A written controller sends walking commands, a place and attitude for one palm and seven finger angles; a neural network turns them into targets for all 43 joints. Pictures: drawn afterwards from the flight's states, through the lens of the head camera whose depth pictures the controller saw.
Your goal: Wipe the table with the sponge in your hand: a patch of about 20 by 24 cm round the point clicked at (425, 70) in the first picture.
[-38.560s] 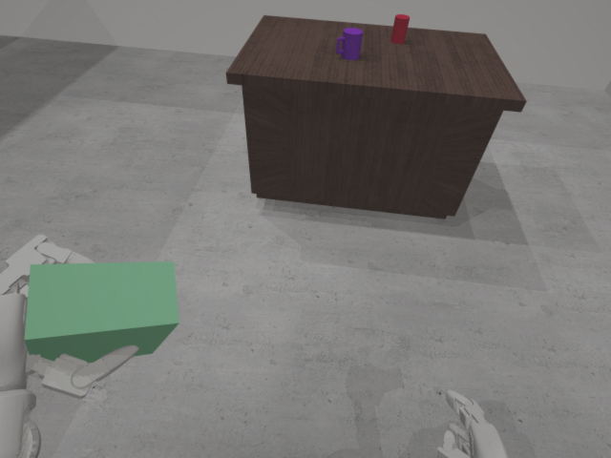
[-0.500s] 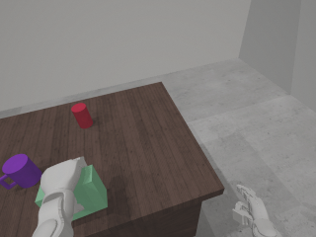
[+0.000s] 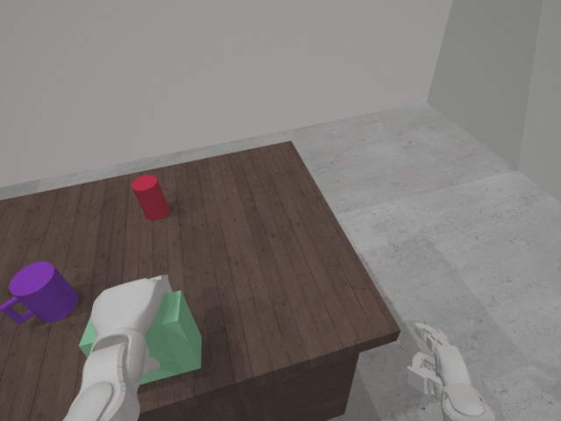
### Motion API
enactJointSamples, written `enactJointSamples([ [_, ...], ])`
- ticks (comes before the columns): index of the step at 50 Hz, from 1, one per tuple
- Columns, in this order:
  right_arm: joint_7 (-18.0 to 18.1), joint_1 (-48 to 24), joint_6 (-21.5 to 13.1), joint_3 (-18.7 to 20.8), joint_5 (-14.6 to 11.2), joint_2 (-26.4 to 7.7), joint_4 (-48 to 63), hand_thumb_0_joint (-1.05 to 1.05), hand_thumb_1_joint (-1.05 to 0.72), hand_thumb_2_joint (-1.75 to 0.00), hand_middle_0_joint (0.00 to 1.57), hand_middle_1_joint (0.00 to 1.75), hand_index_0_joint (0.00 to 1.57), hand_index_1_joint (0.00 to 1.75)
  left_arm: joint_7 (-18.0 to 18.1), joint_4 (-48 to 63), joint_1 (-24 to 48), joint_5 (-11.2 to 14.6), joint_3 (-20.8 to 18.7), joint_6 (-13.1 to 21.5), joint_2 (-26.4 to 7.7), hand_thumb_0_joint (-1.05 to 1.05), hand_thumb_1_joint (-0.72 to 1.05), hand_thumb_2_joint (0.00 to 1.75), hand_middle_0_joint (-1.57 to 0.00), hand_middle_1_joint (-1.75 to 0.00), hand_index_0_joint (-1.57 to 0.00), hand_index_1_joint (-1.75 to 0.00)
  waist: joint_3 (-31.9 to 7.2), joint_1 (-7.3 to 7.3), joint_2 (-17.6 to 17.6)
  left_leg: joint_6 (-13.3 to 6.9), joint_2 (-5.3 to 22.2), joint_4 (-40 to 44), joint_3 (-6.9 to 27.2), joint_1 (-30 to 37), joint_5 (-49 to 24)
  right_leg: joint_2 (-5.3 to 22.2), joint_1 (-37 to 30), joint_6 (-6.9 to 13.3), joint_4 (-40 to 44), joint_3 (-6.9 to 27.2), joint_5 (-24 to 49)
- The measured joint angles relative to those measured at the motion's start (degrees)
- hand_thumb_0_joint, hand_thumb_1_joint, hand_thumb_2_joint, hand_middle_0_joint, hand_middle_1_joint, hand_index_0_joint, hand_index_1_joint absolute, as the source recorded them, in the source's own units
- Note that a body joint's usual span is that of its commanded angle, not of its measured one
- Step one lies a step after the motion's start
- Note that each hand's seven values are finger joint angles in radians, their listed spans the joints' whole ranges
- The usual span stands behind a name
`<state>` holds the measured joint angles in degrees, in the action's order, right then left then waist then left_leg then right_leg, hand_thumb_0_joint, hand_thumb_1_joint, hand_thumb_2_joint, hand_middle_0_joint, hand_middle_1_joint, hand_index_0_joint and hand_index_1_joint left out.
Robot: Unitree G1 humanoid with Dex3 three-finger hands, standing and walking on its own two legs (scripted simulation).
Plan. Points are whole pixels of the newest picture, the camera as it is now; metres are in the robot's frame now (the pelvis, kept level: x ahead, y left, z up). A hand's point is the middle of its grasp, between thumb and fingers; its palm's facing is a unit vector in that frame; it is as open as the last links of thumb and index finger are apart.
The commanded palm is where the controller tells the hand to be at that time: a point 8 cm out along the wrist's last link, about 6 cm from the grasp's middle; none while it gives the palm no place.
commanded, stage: lower the sponge onto the table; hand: left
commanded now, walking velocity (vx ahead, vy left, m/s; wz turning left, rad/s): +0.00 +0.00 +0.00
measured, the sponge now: (151, 348) +0.21 +0.25 -0.03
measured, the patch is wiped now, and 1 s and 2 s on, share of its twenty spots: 0.00 0.00 0.45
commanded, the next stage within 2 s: wipe forward along the first lane in 1.02 s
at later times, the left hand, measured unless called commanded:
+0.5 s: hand (148, 337) +0.21 +0.25 +0.00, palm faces -0.11 -0.13 -0.99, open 10.3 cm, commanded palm +0.20 +0.25 +0.08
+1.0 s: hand (146, 335) +0.22 +0.26 +0.00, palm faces -0.09 -0.10 -0.99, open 10.3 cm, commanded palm +0.20 +0.24 +0.05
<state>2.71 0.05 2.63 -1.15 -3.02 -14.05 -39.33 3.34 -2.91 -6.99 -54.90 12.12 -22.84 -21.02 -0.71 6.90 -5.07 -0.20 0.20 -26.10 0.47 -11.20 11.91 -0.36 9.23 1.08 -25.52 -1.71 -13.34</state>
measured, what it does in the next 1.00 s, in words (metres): stands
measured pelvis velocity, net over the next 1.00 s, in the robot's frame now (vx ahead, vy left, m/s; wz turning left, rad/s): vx -0.01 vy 0.00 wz -0.01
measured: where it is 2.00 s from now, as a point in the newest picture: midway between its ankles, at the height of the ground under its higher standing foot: outside the picture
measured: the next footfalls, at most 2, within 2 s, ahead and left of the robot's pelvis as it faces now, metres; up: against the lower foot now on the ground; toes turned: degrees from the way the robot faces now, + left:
none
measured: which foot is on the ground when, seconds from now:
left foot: down 0.00-1.00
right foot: down 0.00-1.00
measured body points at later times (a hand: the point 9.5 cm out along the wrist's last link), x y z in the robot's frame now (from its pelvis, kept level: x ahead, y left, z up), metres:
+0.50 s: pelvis +0.00 -0.01 +0.00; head -0.02 -0.04 +0.45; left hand +0.21 +0.25 +0.06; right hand +0.24 -0.22 -0.08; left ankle +0.03 +0.12 -0.74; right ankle +0.01 -0.11 -0.74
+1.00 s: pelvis -0.01 +0.00 -0.01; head -0.02 -0.04 +0.44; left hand +0.22 +0.26 +0.05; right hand +0.23 -0.21 -0.09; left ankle +0.03 +0.12 -0.74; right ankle +0.01 -0.11 -0.74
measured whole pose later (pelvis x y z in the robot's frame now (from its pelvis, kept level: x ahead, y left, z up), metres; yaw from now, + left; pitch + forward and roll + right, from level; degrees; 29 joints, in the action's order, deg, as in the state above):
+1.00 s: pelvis -0.01 +0.00 -0.01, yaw +0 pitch -1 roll +0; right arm 2.8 2.4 1.1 1.1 -3.4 -13.6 -41.1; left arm 12.5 -12.6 -5.6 -57.4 10.6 -18.4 -18.3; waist -2.8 6.9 -5.0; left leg 0.0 0.4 -29.8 0.3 -16.0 13.1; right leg -0.6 14.2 1.2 -29.4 -1.4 -14.5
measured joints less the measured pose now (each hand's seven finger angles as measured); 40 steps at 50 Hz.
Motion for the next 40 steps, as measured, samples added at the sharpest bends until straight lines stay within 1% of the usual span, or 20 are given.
enactJointSamples([
  [3,0.3,0.8,-1.1,0.6,0.4,0.2,-0.4,0.01,-0.9,-0.9,0.2,0.3,0.2,0.3,2.2,0.0,0.0,-1.4,0.0,4.1,0.0,-0.01,-0.51,1.04,-0.71,-1.32,-0.72,-1.31,0.1,0.57,0.2,0.2,0.3,-0.6,-0.2,-0.3,0.4,-0.3,0.2,0.2,-0.2,0.2,0.0],
  [5,0.2,1.1,-1.3,0.9,0.4,0.4,-0.8,0.01,-0.9,-0.9,0.2,0.3,0.2,0.3,4.1,-0.2,0.4,-2.0,-0.3,5.0,0.1,-0.01,-0.51,1.04,-0.71,-1.32,-0.73,-1.31,-0.1,0.65,0.1,0.2,0.5,-0.7,-0.4,-0.4,0.5,-0.5,0.4,0.3,-0.3,0.4,0.0],
  [8,-0.3,1.2,-1.2,1.1,0.1,0.7,-1.5,0.01,-0.9,-0.9,0.2,0.3,0.2,0.3,6.5,-0.7,0.8,-1.8,-1.3,4.2,0.9,-0.01,-0.51,1.04,-0.71,-1.32,-0.73,-1.31,-0.6,0.35,-0.2,0.3,0.6,-0.5,-0.7,-0.4,0.4,-0.6,0.7,0.3,-0.3,0.8,0.0],
  [10,-0.6,1.2,-0.6,0.9,-0.2,0.8,-1.9,0.01,-0.9,-0.9,0.2,0.3,0.2,0.3,7.3,-1.3,0.8,-1.1,-2.1,2.4,1.4,-0.01,-0.51,1.04,-0.71,-1.32,-0.72,-1.31,-1.0,-0.07,-0.3,0.4,0.6,0.0,-0.9,-0.3,0.2,-0.6,0.8,0.2,-0.2,1.0,0.1],
  [13,-0.8,1.0,0.3,0.6,-0.6,0.6,-2.3,0.01,-0.9,-0.9,0.2,0.3,0.2,0.3,7.0,-2.7,0.6,-0.2,-2.8,-0.7,1.8,-0.01,-0.51,1.04,-0.71,-1.32,-0.72,-1.31,-1.4,-0.63,-0.4,0.4,0.6,0.4,-1.0,-0.3,0.0,-0.6,0.9,0.3,-0.1,1.0,0.1],
  [16,-0.8,1.1,0.8,0.5,-0.8,0.2,-1.9,0.01,-0.9,-0.9,0.2,0.3,0.2,0.3,5.3,-3.7,-0.1,0.3,-2.7,-2.5,1.5,-0.01,-0.51,1.04,-0.7,-1.32,-0.72,-1.32,-1.4,-1.02,-0.3,0.5,0.6,0.2,-0.7,-0.5,0.1,-0.6,1.1,0.3,-0.3,0.8,0.0],
  [18,-0.7,1.4,0.5,0.8,-0.6,-0.2,-1.5,0.01,-0.9,-0.9,0.2,0.3,0.2,0.3,4.2,-3.8,-0.8,0.4,-2.3,-1.9,1.3,-0.01,-0.51,1.04,-0.7,-1.32,-0.72,-1.32,-1.2,-0.97,-0.1,0.5,0.6,-0.2,-0.5,-0.7,0.2,-0.6,1.1,0.4,-0.6,0.5,-0.2],
  [21,-0.2,1.9,-0.5,1.4,-0.2,-0.6,-1.1,0.01,-0.9,-0.9,0.2,0.3,0.2,0.3,3.8,-3.4,-2.0,0.1,-1.9,1.2,1.1,-0.01,-0.51,1.04,-0.7,-1.32,-0.72,-1.31,-1.0,-0.63,0.1,0.5,0.7,-1.1,-0.1,-1.1,0.6,-0.7,1.3,0.5,-1.0,0.2,-0.5],
  [24,0.1,2.1,-1.3,2.0,0.3,-0.6,-1.1,0.01,-0.9,-0.9,0.2,0.3,0.2,0.3,4.8,-2.9,-3.0,-0.9,-1.9,4.7,0.8,-0.01,-0.51,1.04,-0.71,-1.32,-0.72,-1.31,-0.9,-0.12,0.1,0.6,0.9,-1.8,-0.1,-1.4,1.1,-0.9,1.3,0.6,-1.3,0.3,-0.6],
  [27,0.1,2.1,-1.9,2.5,0.4,-0.4,-1.2,0.01,-0.9,-0.9,0.2,0.3,0.2,0.3,6.9,-3.1,-2.8,-1.9,-2.0,6.4,0.8,-0.01,-0.51,1.04,-0.71,-1.32,-0.72,-1.31,-1.0,0.23,0.1,0.6,1.0,-2.2,-0.2,-1.7,1.3,-1.0,1.6,0.6,-1.6,0.4,-0.6],
  [30,0.1,1.6,-1.8,2.4,0.0,0.0,-1.7,0.01,-0.9,-0.9,0.2,0.3,0.2,0.3,8.6,-4.5,-1.7,-1.6,-2.8,6.1,1.2,-0.01,-0.51,1.04,-0.71,-1.32,-0.72,-1.31,-1.3,0.22,0.1,0.6,1.0,-2.1,-0.5,-1.9,1.1,-1.0,2.1,0.6,-1.7,0.6,-0.5],
  [33,-0.1,1.3,-1.4,2.0,-0.3,0.5,-2.0,0.01,-0.9,-0.9,0.2,0.3,0.2,0.3,9.2,-6.0,-0.8,-1.1,-3.5,4.5,1.7,-0.01,-0.51,1.04,-0.71,-1.32,-0.72,-1.31,-1.7,-0.06,0.2,0.6,1.0,-1.7,-0.6,-2.0,0.9,-1.0,2.4,0.5,-1.6,0.8,-0.4],
  [37,-0.4,1.3,-0.9,1.7,-0.5,0.6,-1.8,0.01,-0.9,-0.9,0.2,0.3,0.2,0.3,8.5,-7.5,-0.2,-0.8,-3.0,2.2,2.2,-0.01,-0.51,1.04,-0.7,-1.32,-0.72,-1.31,-2.0,-0.51,0.2,0.5,0.8,-1.7,-0.5,-2.4,0.7,-0.8,2.7,0.4,-1.7,0.7,-0.4],
  [40,-0.4,1.5,-0.9,1.6,-0.4,0.5,-1.5,0.01,-0.9,-0.9,0.2,0.3,0.2,0.3,7.9,-7.9,-0.3,-1.3,-2.3,2.4,2.5,-0.01,-0.51,1.04,-0.7,-1.32,-0.72,-1.32,-1.9,-0.64,0.2,0.4,0.6,-2.1,-0.4,-2.8,0.8,-0.6,3.0,0.3,-2.0,0.5,-0.5],
])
